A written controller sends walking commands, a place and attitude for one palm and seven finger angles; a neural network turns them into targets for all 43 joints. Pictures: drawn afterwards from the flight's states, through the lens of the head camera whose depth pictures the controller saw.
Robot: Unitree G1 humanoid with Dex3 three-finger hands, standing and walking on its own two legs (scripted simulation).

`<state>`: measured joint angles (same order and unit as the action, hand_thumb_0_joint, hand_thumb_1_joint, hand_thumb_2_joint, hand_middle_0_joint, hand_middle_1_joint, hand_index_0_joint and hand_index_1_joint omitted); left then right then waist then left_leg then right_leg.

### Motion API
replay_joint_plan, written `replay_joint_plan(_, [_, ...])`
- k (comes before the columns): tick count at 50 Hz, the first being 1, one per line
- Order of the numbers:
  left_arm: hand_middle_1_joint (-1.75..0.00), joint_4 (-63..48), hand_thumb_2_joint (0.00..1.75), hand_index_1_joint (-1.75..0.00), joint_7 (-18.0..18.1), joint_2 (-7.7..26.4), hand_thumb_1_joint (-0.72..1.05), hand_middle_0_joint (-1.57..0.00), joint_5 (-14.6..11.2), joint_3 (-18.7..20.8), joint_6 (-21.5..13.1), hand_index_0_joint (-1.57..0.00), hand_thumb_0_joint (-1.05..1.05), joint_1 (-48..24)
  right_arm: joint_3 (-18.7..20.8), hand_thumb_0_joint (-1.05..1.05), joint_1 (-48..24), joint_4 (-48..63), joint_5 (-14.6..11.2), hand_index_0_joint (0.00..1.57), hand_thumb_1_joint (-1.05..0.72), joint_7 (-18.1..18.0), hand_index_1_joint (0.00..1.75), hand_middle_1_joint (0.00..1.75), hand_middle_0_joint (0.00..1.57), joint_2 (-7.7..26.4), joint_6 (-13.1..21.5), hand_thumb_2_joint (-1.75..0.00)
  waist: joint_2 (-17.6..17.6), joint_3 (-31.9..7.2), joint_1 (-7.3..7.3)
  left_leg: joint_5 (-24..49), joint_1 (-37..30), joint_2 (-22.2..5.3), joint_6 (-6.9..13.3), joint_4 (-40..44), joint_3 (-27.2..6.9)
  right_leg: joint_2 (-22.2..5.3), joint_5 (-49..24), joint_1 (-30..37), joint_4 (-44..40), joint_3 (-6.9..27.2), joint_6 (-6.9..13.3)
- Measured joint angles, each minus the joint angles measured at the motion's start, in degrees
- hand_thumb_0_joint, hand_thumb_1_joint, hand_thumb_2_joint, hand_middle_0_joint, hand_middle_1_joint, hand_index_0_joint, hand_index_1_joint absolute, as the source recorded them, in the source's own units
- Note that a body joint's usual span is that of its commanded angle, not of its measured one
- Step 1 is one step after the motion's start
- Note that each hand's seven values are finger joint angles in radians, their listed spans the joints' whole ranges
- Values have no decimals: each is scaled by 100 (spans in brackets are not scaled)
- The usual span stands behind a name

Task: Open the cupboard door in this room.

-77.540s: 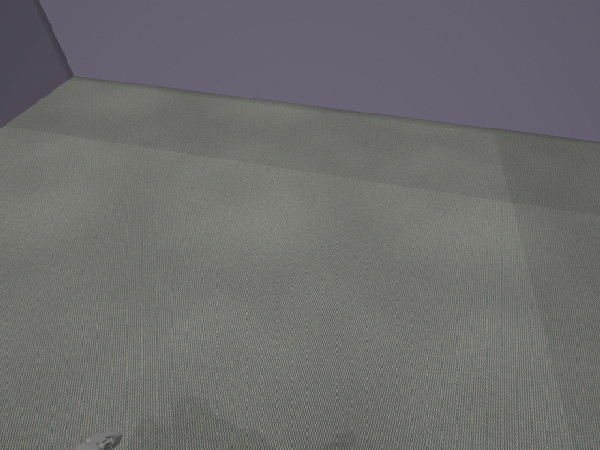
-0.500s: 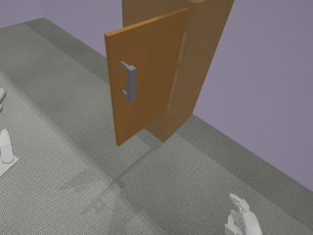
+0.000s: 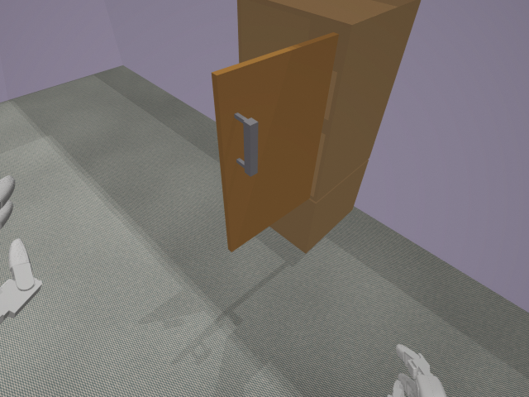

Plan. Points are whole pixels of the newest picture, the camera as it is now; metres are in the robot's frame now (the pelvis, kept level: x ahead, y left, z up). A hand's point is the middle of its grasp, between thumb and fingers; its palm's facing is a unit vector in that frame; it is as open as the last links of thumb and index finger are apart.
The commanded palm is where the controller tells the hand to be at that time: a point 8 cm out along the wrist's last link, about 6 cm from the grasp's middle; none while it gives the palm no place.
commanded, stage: stop stepping back and stand still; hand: left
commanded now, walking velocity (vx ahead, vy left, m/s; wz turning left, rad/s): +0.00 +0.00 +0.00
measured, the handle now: (245, 144) +0.64 +0.08 +0.03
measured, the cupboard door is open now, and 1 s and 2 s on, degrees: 86 86 86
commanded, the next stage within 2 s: let the arm hang, fingers relaxed in 0.50 s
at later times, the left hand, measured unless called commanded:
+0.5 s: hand (7, 292) +0.19 +0.29 +0.16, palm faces +0.40 -0.78 -0.48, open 7.4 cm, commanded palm +0.13 +0.33 +0.18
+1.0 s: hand out of the picture -0.02 +0.20 -0.17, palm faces +0.02 -0.98 -0.20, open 7.1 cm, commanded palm none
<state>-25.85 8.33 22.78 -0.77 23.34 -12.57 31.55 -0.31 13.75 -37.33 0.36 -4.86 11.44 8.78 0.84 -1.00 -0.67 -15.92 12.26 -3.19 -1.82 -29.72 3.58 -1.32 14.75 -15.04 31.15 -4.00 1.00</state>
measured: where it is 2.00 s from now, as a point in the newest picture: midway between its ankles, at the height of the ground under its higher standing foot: outside the picture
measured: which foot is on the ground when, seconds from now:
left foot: down 0.00-1.00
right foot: down 0.00-1.00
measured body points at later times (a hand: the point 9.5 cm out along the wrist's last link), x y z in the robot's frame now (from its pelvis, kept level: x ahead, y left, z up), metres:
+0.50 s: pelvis -0.01 +0.03 +0.01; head +0.00 +0.03 +0.46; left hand +0.16 +0.33 +0.19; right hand +0.15 -0.21 -0.08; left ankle +0.00 +0.14 -0.73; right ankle +0.02 -0.10 -0.73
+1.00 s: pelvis -0.03 +0.01 +0.00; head +0.00 +0.02 +0.45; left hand -0.02 +0.25 -0.15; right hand +0.00 -0.25 -0.14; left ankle +0.00 +0.14 -0.73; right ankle +0.02 -0.10 -0.73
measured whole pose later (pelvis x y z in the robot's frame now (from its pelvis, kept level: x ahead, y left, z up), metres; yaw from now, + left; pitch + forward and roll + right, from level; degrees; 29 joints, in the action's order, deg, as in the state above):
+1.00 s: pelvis -0.03 +0.01 +0.00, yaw +3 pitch -1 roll +0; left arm 59.4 0.0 11.6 1.3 -0.2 1.6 14.6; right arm 0.0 14.4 -60.1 1.6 0.1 14.6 -2.0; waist 0.3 4.8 -0.3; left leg -12.1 15.3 -1.4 -0.3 -28.3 1.4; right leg -2.9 10.5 -15.7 27.1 -6.0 0.1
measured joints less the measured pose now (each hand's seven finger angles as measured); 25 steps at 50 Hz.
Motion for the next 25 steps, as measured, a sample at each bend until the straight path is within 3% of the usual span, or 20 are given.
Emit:
replay_joint_plan(4, [-30, 88, 90, -30, -9, 41, 89, -22, -26, 66, -46, -21, 2, -98, -97, 1, -102, 88, -1, 20, -90, 76, 30, 30, 20, -92, 44, -90, -53, 81, 76, 27, 41, 14, 70, -5, 32, -8, -102, 1, -107, 33, -50])
replay_joint_plan(10, [-30, 171, 90, -30, -31, -156, 89, -21, -33, -59, 66, -21, 2, -192, -155, 1, -148, 82, 15, 20, -90, 125, 30, 30, 20, -111, 16, -90, -86, 177, 139, 110, 52, 66, 145, 102, 54, -48, -266, 47, -337, 53, -128])
replay_joint_plan(25, [-30, -11, 90, -30, -31, -47, 89, -21, -42, -32, 22, -21, 2, -10, -22, 1, -114, 135, 0, 20, -90, 70, 30, 30, 20, 25, -77, -90, -95, 320, 68, 291, 15, 150, 224, 343, 64, -113, -500, 138, -673, 59, -212])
